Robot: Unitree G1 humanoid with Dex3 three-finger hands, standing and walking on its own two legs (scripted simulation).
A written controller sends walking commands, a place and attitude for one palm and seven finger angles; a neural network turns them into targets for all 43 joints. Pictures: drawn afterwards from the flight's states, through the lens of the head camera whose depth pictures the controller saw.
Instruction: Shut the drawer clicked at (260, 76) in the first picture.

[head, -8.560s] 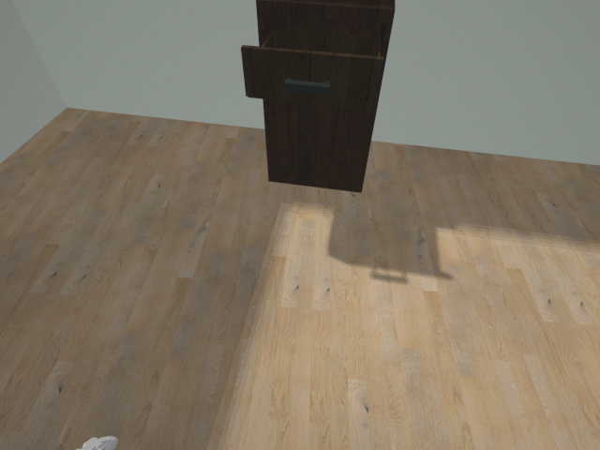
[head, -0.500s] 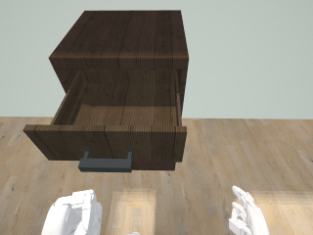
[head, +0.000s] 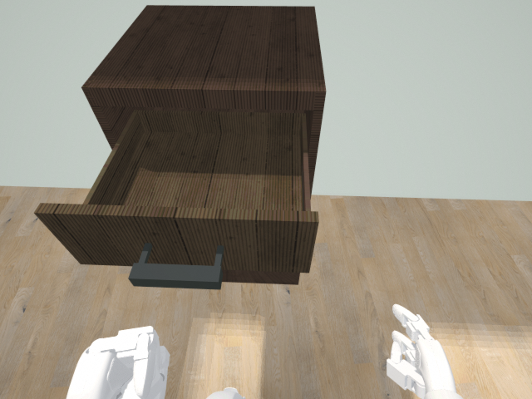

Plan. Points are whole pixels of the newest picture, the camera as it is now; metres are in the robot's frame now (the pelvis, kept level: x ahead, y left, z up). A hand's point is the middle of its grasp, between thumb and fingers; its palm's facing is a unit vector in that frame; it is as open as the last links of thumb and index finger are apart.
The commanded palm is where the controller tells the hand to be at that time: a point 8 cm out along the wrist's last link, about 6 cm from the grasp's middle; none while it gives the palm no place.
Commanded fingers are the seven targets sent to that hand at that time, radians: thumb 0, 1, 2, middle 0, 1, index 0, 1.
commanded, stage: bring the fist close to the handle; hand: left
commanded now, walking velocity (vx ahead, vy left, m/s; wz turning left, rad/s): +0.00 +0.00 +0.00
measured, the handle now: (180, 263) +0.33 +0.17 +0.01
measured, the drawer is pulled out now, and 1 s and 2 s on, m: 0.28 0.28 0.24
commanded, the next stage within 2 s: push the drawer shut in 1.18 s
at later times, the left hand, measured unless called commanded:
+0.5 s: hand (180, 351) +0.18 +0.13 +0.04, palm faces +0.03 -1.00 +0.00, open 3.3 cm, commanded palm +0.16 +0.18 +0.04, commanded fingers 0.00 0.90 0.90 -1.40 -1.60 -1.40 -1.60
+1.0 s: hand (189, 334) +0.21 +0.13 +0.01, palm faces +0.02 -1.00 +0.00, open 3.3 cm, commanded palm +0.19 +0.19 +0.01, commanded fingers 0.00 0.90 0.90 -1.40 -1.60 -1.40 -1.60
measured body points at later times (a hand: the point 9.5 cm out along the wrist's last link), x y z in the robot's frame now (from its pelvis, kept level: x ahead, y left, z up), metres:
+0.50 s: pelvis -0.01 +0.00 -0.02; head +0.05 +0.00 +0.42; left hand +0.18 +0.18 +0.04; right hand +0.18 -0.23 -0.10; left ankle +0.02 +0.10 -0.67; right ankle -0.01 -0.07 -0.67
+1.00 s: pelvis +0.00 +0.01 -0.03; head +0.07 +0.01 +0.41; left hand +0.21 +0.18 +0.01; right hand +0.18 -0.23 -0.12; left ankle +0.02 +0.10 -0.67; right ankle -0.01 -0.07 -0.67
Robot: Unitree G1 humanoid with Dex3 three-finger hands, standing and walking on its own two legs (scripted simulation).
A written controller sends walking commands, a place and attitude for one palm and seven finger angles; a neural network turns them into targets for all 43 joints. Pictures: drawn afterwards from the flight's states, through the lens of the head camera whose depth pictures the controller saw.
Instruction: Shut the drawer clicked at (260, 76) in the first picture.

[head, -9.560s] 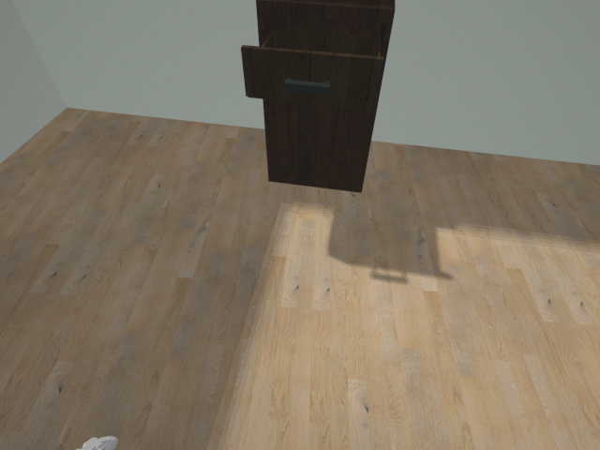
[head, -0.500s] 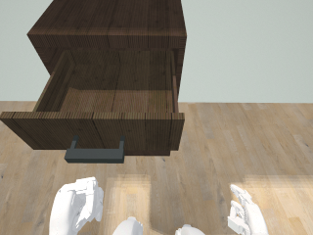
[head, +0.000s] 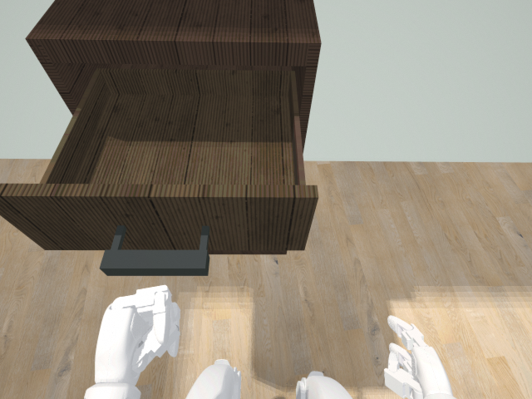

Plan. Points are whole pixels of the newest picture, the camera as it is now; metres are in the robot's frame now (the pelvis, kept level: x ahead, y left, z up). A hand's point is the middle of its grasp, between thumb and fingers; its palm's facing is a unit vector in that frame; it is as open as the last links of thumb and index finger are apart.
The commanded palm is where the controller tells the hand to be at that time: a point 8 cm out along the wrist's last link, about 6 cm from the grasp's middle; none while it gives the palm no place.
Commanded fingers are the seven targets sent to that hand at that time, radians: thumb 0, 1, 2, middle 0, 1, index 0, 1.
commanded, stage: bring the fist close to the handle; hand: left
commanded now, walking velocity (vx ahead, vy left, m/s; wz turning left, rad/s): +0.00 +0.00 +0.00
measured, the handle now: (160, 247) +0.32 +0.17 +0.04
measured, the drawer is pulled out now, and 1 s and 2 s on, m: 0.28 0.24 0.12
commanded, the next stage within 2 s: push the drawer shut in 0.18 s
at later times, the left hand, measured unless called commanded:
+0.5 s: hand (180, 319) +0.22 +0.12 +0.04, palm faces +0.04 -1.00 -0.02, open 3.3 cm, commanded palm +0.21 +0.18 +0.04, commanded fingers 0.00 0.90 0.90 -1.40 -1.60 -1.40 -1.60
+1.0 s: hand (185, 278) +0.28 +0.13 +0.04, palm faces +0.02 -1.00 -0.04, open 3.1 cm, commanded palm +0.27 +0.18 +0.04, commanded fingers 0.00 0.90 0.90 -1.40 -1.60 -1.40 -1.60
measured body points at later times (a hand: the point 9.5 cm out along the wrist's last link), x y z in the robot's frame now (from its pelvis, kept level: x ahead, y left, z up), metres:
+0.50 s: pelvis -0.01 +0.00 -0.01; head +0.07 +0.00 +0.44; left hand +0.22 +0.18 +0.05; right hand +0.18 -0.22 -0.09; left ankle +0.02 +0.10 -0.64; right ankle -0.01 -0.08 -0.64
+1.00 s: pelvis -0.01 +0.00 +0.00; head +0.07 +0.00 +0.44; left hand +0.27 +0.18 +0.04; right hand +0.15 -0.24 -0.10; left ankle +0.02 +0.10 -0.64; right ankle -0.01 -0.08 -0.64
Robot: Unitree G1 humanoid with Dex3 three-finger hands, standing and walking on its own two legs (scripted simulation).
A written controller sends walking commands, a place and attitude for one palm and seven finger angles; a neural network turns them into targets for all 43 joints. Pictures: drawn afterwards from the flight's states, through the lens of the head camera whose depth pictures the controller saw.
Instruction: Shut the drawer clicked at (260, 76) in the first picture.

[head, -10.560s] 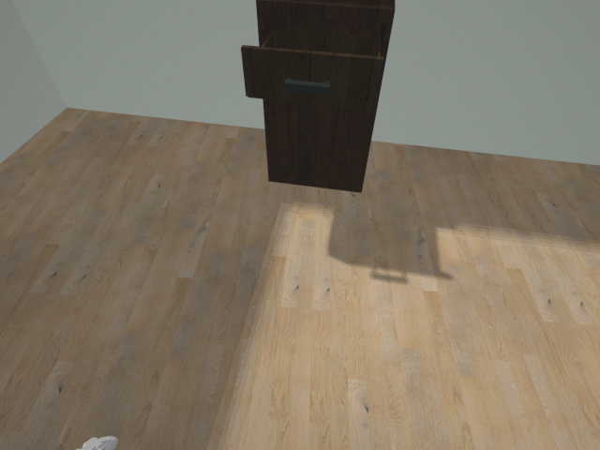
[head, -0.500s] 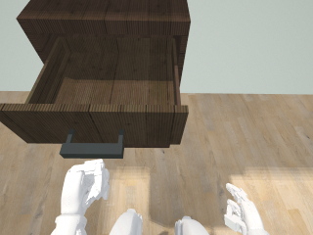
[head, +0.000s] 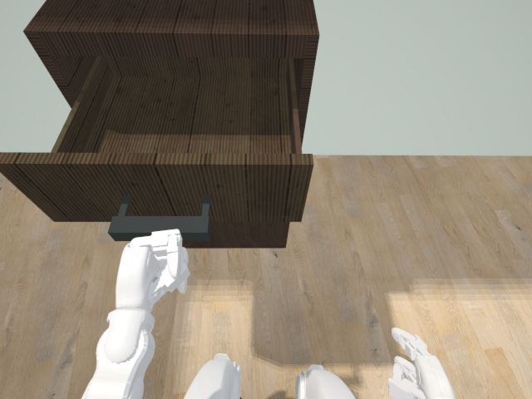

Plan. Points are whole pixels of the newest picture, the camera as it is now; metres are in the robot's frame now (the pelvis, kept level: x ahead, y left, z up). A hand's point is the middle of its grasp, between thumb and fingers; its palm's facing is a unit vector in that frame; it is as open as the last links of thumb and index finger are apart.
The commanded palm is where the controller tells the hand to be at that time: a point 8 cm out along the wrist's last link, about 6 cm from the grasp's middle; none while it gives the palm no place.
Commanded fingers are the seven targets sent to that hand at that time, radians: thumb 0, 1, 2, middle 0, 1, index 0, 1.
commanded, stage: push the drawer shut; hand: left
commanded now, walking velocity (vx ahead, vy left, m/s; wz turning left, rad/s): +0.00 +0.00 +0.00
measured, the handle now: (164, 215) +0.38 +0.17 +0.04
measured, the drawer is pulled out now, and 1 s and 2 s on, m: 0.24 0.12 0.00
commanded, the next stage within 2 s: none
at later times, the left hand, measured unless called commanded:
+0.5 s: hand (188, 230) +0.35 +0.13 +0.04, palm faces +0.02 -1.00 -0.04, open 3.1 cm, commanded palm +0.34 +0.18 +0.04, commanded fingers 0.00 0.90 0.90 -1.40 -1.60 -1.40 -1.60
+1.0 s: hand (193, 193) +0.42 +0.13 +0.04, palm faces +0.05 -1.00 -0.04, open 3.2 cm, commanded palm +0.40 +0.19 +0.04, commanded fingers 0.00 0.90 0.90 -1.40 -1.60 -1.40 -1.60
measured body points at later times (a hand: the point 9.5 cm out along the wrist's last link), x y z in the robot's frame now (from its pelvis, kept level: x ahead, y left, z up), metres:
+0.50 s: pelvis +0.00 +0.01 +0.00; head +0.08 +0.01 +0.45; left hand +0.34 +0.18 +0.04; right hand +0.13 -0.24 -0.11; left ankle +0.03 +0.10 -0.64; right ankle +0.00 -0.08 -0.64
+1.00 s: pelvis +0.00 +0.01 +0.01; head +0.10 +0.02 +0.44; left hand +0.41 +0.19 +0.04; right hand +0.07 -0.25 -0.11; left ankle +0.03 +0.10 -0.64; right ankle +0.00 -0.08 -0.64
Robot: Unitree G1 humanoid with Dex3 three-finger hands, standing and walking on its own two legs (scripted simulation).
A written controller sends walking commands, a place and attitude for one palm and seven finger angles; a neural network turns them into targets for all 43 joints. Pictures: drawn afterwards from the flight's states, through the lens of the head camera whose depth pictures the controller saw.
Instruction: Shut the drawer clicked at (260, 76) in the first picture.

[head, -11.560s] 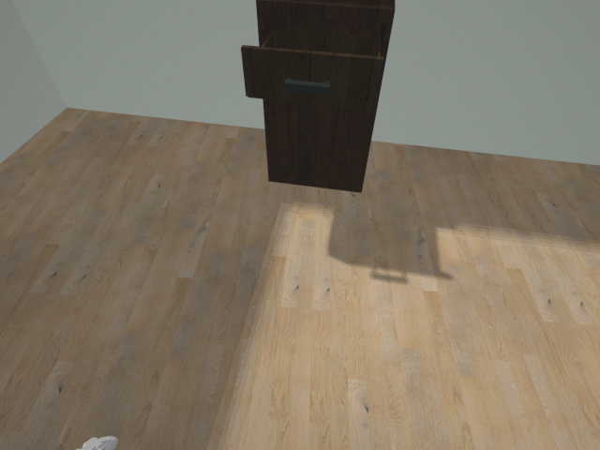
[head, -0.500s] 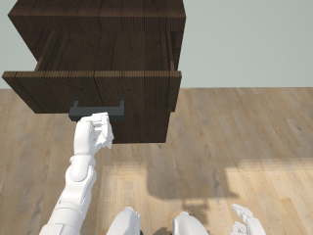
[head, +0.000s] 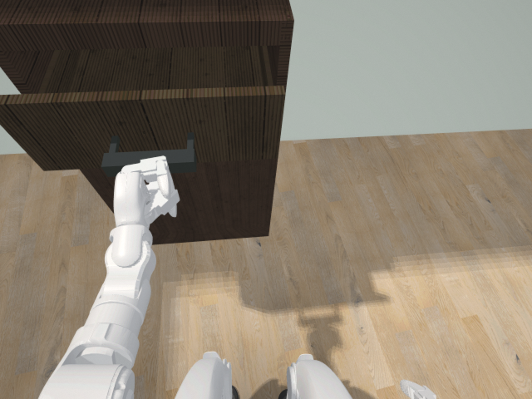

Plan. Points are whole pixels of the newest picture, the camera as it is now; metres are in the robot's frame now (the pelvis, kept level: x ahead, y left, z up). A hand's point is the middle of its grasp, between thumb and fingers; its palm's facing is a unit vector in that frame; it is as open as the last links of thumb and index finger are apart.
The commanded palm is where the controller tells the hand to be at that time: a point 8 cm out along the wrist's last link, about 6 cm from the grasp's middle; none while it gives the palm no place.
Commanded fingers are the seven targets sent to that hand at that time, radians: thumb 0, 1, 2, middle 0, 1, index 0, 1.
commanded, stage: push the drawer shut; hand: left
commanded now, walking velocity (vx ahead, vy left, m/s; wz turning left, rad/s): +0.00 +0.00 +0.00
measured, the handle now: (152, 151) +0.50 +0.18 +0.03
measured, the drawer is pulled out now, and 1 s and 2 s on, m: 0.12 0.00 0.00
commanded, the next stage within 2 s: pull the fist back off the drawer in 1.18 s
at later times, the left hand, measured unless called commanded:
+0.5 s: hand (173, 159) +0.48 +0.14 +0.04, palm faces +0.10 -0.99 -0.04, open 3.3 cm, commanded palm +0.46 +0.19 +0.04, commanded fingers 0.00 0.90 0.90 -1.40 -1.60 -1.40 -1.60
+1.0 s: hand (172, 133) +0.54 +0.15 +0.04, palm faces +0.09 -1.00 -0.03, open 3.2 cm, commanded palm +0.52 +0.19 +0.04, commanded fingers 0.00 0.90 0.90 -1.40 -1.60 -1.40 -1.60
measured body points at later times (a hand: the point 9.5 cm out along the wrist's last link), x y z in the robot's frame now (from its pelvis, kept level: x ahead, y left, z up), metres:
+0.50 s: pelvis -0.01 +0.00 -0.01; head +0.12 +0.01 +0.42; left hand +0.47 +0.19 +0.04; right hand +0.03 -0.27 -0.13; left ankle +0.03 +0.09 -0.64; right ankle +0.01 -0.09 -0.64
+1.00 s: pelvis +0.00 +0.01 -0.01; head +0.15 +0.02 +0.41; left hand +0.52 +0.20 +0.04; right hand -0.03 -0.25 -0.12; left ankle +0.03 +0.09 -0.64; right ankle +0.01 -0.09 -0.64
